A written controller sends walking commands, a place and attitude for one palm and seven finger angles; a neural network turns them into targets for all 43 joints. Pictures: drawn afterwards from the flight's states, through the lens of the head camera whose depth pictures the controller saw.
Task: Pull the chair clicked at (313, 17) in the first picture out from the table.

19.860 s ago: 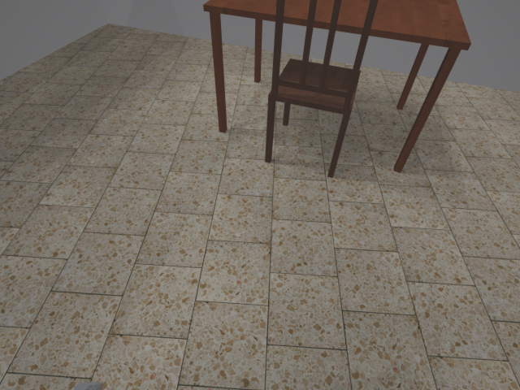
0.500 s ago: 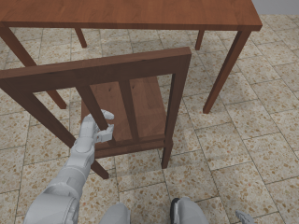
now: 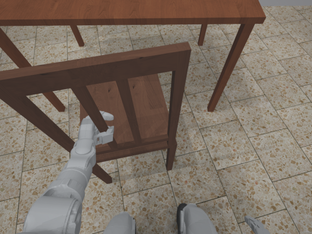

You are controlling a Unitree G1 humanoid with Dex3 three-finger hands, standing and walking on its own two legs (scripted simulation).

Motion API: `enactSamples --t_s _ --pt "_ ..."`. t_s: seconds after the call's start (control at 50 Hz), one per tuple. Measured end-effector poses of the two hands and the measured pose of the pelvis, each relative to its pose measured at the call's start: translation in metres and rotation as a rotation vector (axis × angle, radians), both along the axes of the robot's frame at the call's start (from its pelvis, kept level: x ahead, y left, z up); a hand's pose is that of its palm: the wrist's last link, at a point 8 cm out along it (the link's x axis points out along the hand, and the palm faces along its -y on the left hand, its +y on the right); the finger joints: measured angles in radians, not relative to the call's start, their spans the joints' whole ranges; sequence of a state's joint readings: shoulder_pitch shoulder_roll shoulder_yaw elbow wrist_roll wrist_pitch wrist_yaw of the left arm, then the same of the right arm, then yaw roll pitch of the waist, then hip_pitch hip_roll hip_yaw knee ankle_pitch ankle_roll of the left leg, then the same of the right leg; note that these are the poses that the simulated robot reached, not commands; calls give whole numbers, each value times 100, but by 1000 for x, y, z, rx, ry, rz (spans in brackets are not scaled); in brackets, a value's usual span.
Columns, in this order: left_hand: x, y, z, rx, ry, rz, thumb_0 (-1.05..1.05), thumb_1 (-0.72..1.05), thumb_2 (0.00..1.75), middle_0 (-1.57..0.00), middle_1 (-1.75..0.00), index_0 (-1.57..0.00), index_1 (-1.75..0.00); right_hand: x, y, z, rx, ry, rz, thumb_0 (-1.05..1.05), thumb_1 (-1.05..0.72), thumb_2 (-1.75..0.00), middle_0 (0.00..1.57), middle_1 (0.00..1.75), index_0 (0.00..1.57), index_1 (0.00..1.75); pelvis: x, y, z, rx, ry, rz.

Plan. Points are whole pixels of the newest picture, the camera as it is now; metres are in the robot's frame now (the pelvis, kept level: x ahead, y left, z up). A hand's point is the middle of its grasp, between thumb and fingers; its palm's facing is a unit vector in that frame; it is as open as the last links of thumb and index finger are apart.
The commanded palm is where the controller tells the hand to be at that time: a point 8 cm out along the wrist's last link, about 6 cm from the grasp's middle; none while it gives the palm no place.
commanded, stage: step backward, pulling the chair out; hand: left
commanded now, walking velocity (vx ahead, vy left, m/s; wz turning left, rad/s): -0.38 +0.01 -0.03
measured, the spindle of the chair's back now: (100, 124) +0.40 +0.17 -0.04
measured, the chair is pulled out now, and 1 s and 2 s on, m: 0.30 0.31 0.38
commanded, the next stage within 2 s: none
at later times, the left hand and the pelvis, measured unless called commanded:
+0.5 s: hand (107, 136) +0.37 +0.15 -0.06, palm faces +0.05 -0.98 -0.21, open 5.8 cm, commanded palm +0.37 +0.20 -0.05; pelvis +0.00 +0.01 +0.00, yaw -2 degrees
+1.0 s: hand (107, 136) +0.37 +0.15 -0.06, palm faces +0.06 -0.97 -0.23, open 5.8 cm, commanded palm +0.37 +0.20 -0.05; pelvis +0.00 +0.00 +0.00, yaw +0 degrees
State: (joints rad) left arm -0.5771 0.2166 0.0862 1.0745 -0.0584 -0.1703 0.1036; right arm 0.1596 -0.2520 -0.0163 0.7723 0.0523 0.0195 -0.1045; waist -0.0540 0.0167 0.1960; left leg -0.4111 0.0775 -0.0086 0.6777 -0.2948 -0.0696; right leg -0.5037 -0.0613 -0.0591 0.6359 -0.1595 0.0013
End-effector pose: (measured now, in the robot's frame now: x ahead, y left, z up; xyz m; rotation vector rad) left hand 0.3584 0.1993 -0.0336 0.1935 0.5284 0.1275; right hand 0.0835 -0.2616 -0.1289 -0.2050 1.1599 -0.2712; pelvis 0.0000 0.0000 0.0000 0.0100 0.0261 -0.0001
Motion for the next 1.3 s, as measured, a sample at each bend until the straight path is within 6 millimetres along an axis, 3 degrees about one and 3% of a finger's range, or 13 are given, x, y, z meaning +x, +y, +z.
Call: enactSamples --t_s 0.22,0.8,0.96,1.16,1.3 --pt "-10 2 0 5 -8 -22 7 59 77 -30 -127 -50 -145 -25 -11 7 -45 27 -16 1 -90 -89 20 30 20 30 -2 3 0 6 5 -23" --pt "-10 2 0 2 -5 -32 7 60 76 -29 -128 -50 -145 -11 5 7 -26 -18 -9 1 -90 -89 20 30 21 30 0 10 1 5 9 -25" --pt "-10 2 0 14 -14 -23 6 58 78 -31 -128 -50 -145 -8 4 -2 5 -7 6 1 -90 -89 20 30 21 30 0 0 -4 1 -5 -14" --pt "-11 4 1 -10 10 -45 7 61 75 -27 -130 -50 -145 -19 5 13 -49 11 8 1 -90 -89 20 30 20 30 -8 17 3 8 -3 -9" --pt "-15 4 0 4 -2 -39 7 59 76 -29 -129 -50 -145 -24 15 6 20 36 25 1 -90 -89 20 30 20 30 -14 4 5 -29 -12 -15"
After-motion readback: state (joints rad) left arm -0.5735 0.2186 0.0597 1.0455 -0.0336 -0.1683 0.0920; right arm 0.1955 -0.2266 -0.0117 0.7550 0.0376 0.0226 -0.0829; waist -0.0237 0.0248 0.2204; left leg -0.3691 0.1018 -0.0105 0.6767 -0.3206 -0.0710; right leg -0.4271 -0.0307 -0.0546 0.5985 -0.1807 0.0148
